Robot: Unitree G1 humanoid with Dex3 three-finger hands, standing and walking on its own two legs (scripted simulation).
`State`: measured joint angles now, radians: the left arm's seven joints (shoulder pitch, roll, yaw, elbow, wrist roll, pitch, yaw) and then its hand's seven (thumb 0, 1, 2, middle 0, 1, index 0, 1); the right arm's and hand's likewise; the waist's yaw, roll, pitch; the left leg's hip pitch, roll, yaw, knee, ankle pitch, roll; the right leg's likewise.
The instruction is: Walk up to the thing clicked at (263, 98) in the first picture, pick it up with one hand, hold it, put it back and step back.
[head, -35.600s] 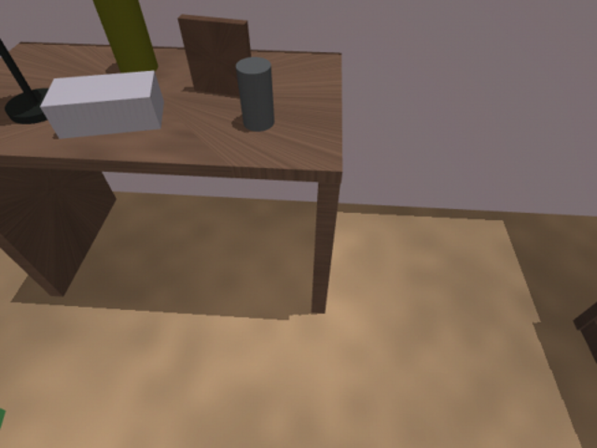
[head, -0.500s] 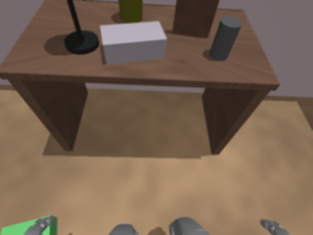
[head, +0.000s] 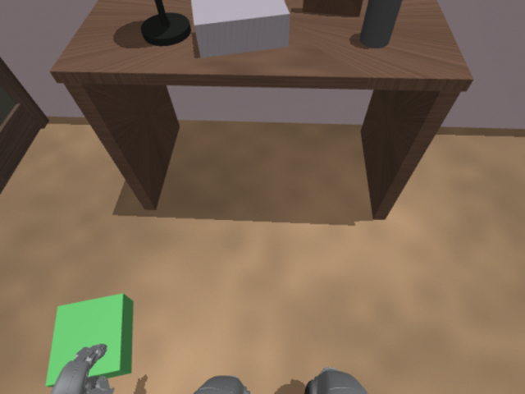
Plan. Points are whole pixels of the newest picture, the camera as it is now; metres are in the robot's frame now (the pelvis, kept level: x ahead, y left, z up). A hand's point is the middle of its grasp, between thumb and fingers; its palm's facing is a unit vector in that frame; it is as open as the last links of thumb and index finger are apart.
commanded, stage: step back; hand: right
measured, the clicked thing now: (381, 12) +0.95 -0.25 +0.03
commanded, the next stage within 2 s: stand in 1.52 s
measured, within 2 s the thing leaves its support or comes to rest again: neither
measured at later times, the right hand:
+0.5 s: hand out of the picture -0.07 -0.29 -0.14, palm faces +0.03 +0.92 -0.39, open 7.3 cm
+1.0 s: hand out of the picture -0.13 -0.26 -0.14, palm faces -0.01 +0.93 -0.36, open 7.3 cm
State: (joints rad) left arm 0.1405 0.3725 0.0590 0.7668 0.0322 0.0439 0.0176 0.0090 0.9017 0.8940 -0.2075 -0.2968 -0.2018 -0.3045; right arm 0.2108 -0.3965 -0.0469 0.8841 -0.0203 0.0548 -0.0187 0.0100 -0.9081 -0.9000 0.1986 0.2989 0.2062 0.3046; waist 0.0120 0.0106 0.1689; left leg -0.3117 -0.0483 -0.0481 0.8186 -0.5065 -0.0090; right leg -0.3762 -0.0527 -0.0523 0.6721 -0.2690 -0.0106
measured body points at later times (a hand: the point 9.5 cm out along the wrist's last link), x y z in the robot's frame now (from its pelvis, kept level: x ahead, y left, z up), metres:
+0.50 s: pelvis -0.17 -0.01 +0.01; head -0.14 -0.02 +0.45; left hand -0.11 +0.31 -0.11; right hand -0.07 -0.33 -0.11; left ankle -0.09 +0.12 -0.68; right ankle -0.19 -0.13 -0.72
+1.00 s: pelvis -0.19 +0.00 +0.01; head -0.19 +0.00 +0.46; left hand -0.12 +0.31 -0.11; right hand -0.13 -0.31 -0.11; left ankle -0.17 +0.12 -0.70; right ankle -0.18 -0.12 -0.72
